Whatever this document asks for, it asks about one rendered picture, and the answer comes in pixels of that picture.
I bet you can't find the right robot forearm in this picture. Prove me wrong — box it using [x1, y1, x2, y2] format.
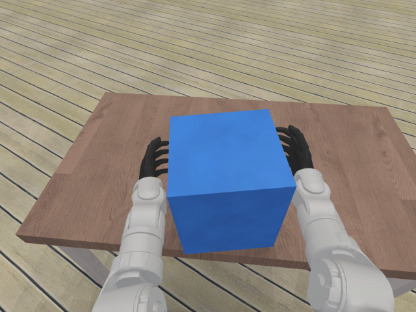
[292, 168, 395, 312]

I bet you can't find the left robot upper arm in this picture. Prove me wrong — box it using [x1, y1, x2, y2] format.
[92, 283, 167, 312]

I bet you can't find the robot right hand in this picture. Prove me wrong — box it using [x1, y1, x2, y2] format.
[276, 125, 314, 176]

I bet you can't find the robot left hand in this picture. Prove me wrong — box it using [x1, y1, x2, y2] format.
[139, 137, 169, 180]

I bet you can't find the table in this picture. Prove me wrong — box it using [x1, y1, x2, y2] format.
[16, 92, 416, 298]

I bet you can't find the carton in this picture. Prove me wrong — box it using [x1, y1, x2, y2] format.
[167, 109, 297, 254]

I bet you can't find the left robot forearm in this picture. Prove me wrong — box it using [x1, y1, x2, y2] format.
[92, 177, 167, 311]

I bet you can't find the right robot upper arm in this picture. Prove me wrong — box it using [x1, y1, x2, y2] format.
[307, 256, 394, 312]

